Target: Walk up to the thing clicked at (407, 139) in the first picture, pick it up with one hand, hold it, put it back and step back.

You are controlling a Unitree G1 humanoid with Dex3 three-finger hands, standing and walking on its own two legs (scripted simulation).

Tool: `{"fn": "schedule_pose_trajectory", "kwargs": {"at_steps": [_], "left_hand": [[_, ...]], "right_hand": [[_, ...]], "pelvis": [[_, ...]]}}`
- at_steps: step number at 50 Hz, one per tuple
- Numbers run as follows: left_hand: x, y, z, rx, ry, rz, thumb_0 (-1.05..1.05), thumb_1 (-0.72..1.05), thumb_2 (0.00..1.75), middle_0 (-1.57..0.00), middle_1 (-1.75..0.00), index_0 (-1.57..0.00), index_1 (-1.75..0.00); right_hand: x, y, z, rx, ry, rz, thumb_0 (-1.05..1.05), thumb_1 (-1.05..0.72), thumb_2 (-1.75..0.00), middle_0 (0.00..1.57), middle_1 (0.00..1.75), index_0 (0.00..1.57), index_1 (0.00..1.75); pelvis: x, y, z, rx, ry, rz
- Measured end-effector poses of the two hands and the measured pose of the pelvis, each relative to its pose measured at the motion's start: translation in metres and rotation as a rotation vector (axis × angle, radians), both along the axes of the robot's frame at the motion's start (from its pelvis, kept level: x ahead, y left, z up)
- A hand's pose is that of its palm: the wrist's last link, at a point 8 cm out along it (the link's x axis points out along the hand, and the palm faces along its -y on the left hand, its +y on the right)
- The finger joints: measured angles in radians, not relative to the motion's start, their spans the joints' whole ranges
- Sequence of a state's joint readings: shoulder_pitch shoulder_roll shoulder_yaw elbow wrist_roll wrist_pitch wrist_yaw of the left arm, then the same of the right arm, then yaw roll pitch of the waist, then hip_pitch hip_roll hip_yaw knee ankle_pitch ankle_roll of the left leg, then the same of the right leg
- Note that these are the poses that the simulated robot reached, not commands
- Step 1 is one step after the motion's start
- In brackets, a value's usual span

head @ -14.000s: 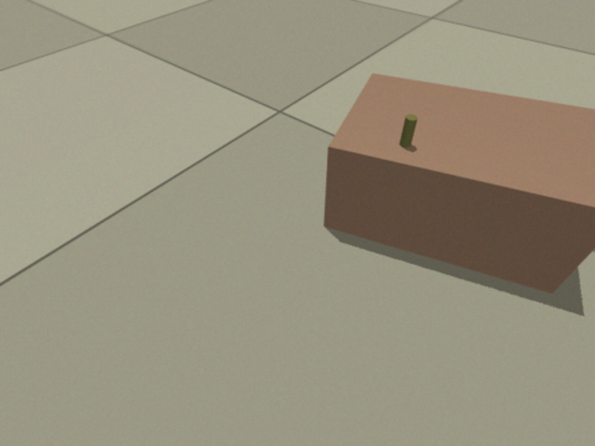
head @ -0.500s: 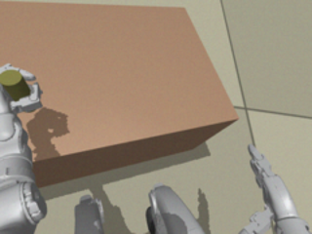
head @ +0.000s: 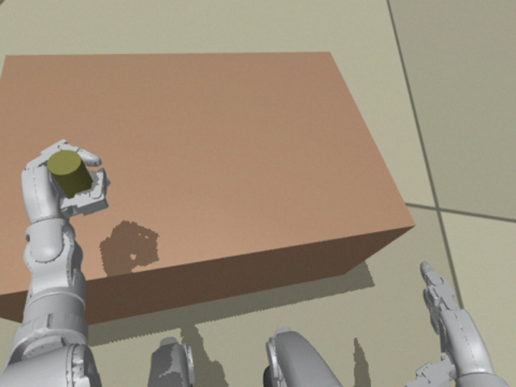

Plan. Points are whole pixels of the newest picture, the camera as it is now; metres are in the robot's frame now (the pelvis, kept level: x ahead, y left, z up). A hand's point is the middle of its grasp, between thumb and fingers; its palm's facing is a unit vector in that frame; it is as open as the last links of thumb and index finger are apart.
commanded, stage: lift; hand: left
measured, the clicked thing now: (78, 184) +0.45 +0.23 +0.01
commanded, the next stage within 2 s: hold in 1.04 s
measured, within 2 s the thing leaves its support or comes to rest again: neither
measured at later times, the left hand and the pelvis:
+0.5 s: hand (80, 198) +0.39 +0.19 +0.08, palm faces +0.19 -0.98 -0.01, open 5.2 cm; pelvis +0.01 +0.00 +0.04, yaw +1 degrees
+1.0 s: hand (73, 202) +0.36 +0.19 +0.12, palm faces +0.19 -0.98 +0.00, open 5.2 cm; pelvis +0.02 -0.01 +0.06, yaw +1 degrees
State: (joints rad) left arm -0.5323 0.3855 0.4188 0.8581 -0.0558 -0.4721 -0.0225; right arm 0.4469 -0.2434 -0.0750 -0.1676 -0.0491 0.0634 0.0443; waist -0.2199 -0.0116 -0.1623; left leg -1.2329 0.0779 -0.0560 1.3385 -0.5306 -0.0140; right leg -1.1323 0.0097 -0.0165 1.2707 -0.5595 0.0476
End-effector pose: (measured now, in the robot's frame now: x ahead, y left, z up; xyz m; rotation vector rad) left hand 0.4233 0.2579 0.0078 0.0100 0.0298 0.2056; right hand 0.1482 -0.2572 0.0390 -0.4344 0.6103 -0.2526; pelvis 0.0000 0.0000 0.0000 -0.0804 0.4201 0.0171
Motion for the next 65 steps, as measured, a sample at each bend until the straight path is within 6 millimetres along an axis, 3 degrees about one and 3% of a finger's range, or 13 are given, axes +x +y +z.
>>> {"fn": "schedule_pose_trajectory", "kwargs": {"at_steps": [15,30,65], "left_hand": [[-0.046,-0.008,0.055,0.001,-0.026,-0.010,0.00,0.13,1.22,-1.02,-1.21,-1.04,-1.18],[-0.079,-0.018,0.082,-0.003,-0.027,-0.006,0.00,0.13,1.22,-1.01,-1.21,-1.04,-1.18],[-0.105,-0.022,0.118,-0.012,-0.039,-0.007,0.00,0.13,1.21,-1.01,-1.21,-1.04,-1.19]], "right_hand": [[0.012,0.003,0.008,0.082,0.003,0.001,-0.01,0.55,-0.05,0.06,0.05,0.06,0.05],[0.011,0.001,0.005,0.141,0.038,-0.019,-0.02,0.55,-0.05,0.06,0.05,0.06,0.05],[0.018,-0.002,0.007,0.178,0.051,-0.051,-0.01,0.54,-0.05,0.06,0.05,0.06,0.05]], "pelvis": [[0.008,-0.001,0.032,0.028,-0.101,0.010],[0.010,-0.005,0.049,0.052,-0.161,0.006],[0.019,-0.006,0.068,0.066,-0.231,0.009]]}}
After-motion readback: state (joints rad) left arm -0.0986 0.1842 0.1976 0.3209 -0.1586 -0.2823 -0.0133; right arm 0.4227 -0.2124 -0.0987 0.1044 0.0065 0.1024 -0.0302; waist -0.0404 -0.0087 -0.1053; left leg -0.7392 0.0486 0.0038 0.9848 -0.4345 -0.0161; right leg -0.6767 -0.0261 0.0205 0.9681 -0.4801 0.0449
